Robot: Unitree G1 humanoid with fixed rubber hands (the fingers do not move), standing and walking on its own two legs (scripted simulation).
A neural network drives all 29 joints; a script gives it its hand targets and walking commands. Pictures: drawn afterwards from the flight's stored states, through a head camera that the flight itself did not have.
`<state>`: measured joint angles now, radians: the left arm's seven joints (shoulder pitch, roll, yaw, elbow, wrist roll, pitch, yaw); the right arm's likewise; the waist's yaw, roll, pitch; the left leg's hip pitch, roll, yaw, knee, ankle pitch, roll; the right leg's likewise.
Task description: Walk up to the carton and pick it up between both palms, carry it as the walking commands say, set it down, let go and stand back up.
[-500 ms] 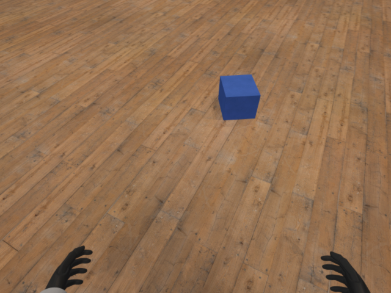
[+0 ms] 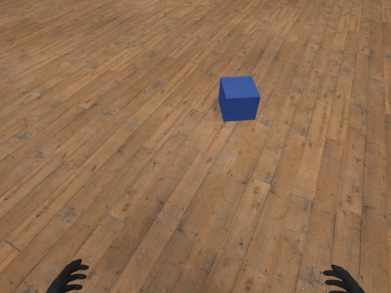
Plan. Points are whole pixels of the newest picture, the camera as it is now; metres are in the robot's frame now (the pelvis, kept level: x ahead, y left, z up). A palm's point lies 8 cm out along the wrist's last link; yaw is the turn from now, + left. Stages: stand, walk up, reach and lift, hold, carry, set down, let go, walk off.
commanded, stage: stand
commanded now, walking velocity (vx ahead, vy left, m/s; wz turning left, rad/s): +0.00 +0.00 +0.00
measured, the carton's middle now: (237, 98) +1.54 -0.27 -0.65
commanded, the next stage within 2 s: walk up in 0.44 s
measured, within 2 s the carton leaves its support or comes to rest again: neither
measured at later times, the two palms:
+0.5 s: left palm out of the picture +0.11 +0.31 -0.08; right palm out of the picture +0.11 -0.31 -0.08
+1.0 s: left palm (68, 271) +0.18 +0.28 -0.05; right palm out of the picture +0.14 -0.43 -0.07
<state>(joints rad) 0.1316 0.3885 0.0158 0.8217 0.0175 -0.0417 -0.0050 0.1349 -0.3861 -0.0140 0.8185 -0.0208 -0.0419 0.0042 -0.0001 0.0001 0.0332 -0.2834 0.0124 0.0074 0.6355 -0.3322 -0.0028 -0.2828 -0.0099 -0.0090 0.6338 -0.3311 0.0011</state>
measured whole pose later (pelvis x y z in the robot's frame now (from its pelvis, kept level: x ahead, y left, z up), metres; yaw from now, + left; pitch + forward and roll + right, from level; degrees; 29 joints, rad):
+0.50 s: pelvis +0.00 +0.00 +0.02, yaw +0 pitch -2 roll +0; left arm 0.09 0.39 0.00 1.00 0.01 -0.03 -0.01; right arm 0.09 -0.39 0.00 1.00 -0.01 -0.03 0.00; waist 0.00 0.00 0.04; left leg -0.16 0.01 0.01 0.41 -0.21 -0.01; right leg -0.16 -0.01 -0.01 0.41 -0.21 0.00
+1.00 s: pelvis +0.06 -0.07 +0.00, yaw -6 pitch -1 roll +0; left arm 0.30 0.50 0.10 0.81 0.02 -0.08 -0.08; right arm 0.22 -0.54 -0.09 0.82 -0.02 -0.05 0.06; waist 0.01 0.05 0.00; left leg -0.40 0.09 0.00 1.06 -0.43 0.04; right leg -0.35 -0.01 -0.05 0.62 -0.25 -0.03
